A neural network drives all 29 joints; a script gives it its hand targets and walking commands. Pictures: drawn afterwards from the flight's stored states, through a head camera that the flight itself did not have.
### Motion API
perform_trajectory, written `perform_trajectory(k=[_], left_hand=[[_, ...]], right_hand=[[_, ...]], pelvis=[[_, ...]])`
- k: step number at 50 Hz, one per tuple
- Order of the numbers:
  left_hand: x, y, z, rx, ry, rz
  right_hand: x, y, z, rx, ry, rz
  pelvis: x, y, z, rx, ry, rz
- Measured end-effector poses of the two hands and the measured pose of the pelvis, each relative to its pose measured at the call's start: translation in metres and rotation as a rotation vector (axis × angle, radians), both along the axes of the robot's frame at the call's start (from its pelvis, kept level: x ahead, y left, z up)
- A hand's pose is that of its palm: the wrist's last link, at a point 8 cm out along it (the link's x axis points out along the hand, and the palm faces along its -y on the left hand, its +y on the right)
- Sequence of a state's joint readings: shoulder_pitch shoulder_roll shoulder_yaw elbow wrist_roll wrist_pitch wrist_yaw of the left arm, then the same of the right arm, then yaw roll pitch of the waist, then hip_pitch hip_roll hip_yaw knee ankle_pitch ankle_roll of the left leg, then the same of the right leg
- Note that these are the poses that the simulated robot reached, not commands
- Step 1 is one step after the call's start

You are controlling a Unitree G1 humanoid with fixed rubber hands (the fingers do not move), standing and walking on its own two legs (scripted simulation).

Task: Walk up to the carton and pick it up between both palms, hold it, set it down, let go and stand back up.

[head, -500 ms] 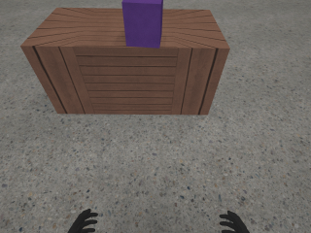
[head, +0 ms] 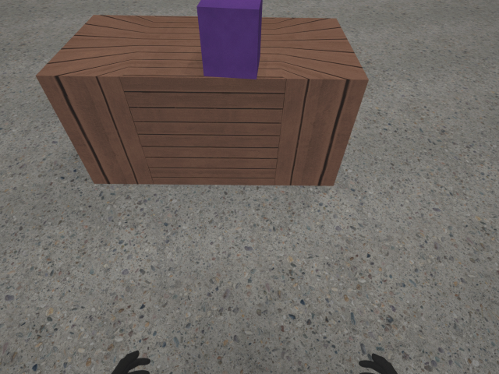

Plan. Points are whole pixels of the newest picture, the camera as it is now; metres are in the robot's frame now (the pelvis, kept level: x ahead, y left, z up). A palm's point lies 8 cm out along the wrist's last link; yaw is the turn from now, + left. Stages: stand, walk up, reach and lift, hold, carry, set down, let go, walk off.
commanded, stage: stand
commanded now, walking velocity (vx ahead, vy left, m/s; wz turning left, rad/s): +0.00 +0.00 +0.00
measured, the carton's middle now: (232, 34) +1.27 +0.09 +0.00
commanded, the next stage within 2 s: walk up in 1.44 s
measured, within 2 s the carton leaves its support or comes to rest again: neither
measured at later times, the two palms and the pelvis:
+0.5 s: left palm out of the picture +0.10 +0.23 -0.11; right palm out of the picture +0.10 -0.23 -0.11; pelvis +0.00 +0.00 +0.00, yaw +0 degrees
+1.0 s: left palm out of the picture +0.06 +0.23 -0.12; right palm out of the picture +0.06 -0.23 -0.12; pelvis +0.00 +0.00 +0.01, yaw +0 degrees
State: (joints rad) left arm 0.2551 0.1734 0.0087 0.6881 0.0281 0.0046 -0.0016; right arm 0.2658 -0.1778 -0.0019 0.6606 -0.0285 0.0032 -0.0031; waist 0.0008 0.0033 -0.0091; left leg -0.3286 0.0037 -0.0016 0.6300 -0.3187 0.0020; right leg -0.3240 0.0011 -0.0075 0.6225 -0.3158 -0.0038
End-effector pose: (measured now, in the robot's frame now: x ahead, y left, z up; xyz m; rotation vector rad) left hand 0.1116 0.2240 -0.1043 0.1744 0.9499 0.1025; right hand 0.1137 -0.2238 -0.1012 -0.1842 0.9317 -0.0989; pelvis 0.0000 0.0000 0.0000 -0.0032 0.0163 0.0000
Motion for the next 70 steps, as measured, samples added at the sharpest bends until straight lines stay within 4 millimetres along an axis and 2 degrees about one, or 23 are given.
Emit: perform_trajectory(k=[23, 38, 52, 70], left_hand=[[-0.014, 0.001, -0.004, 0.001, 0.053, 0.034], [-0.03, 0.004, -0.009, 0.004, 0.111, 0.061], [-0.054, 0.005, -0.014, 0.005, 0.198, 0.093], [-0.096, 0.0, -0.022, -0.009, 0.343, 0.131]], right_hand=[[-0.016, -0.004, -0.005, -0.002, 0.055, -0.035], [-0.032, -0.007, -0.009, -0.006, 0.113, -0.061], [-0.056, -0.008, -0.015, -0.007, 0.199, -0.092], [-0.099, -0.003, -0.023, 0.009, 0.348, -0.131]], pelvis=[[0.002, -0.001, 0.003, 0.0, -0.003, 0.001], [0.003, -0.001, 0.006, 0.001, -0.008, 0.002], [0.003, -0.001, 0.01, 0.001, -0.017, 0.002], [0.002, -0.001, 0.014, 0.001, -0.036, 0.002]])
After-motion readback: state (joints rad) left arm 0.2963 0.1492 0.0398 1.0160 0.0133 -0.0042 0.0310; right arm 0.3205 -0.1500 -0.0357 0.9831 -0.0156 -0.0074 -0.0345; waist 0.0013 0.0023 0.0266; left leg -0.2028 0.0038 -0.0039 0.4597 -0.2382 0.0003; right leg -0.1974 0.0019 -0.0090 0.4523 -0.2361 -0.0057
